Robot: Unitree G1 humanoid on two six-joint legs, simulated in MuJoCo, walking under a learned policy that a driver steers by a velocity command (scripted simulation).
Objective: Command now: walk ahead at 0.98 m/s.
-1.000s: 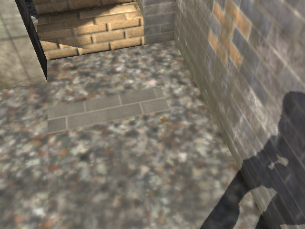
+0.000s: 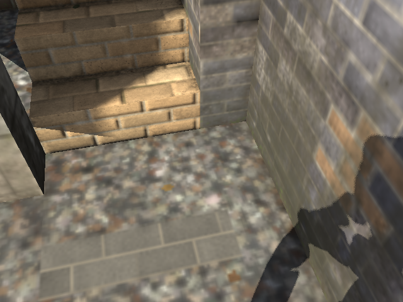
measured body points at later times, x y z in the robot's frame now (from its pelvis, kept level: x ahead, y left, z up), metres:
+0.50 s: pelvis +0.46 +0.12 -0.01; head +0.48 +0.14 +0.44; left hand +0.58 +0.42 -0.09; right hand +0.56 -0.14 -0.13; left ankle +0.47 +0.15 -0.74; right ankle +0.48 -0.08 -0.63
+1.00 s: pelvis +0.79 +0.21 +0.00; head +0.83 +0.25 +0.45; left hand +0.65 +0.47 -0.12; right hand +1.14 +0.16 -0.06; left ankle +0.72 +0.35 -0.64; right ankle +0.91 +0.16 -0.74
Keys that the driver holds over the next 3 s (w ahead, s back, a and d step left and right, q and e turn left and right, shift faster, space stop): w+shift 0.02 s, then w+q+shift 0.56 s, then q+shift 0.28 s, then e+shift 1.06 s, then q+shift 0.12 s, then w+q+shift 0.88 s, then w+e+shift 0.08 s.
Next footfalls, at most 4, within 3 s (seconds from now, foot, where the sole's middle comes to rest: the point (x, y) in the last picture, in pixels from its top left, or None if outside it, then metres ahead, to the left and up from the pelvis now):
0.32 left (165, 301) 0.51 0.16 -0.78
0.74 right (167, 192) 0.94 0.19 -0.78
1.16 left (107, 220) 0.81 0.40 -0.78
1.60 right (174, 200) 0.91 0.16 -0.78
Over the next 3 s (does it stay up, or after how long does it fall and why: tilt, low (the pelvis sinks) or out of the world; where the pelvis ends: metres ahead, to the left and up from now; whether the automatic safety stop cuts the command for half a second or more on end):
stays up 1.14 0.38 0.02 its command is cut before an obstacle after 2.1 s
